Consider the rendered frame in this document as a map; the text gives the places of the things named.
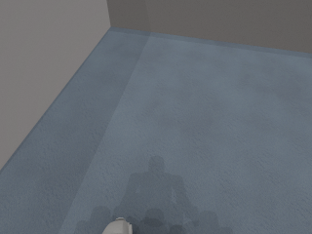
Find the robot left thigh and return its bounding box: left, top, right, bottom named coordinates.
left=102, top=220, right=133, bottom=234

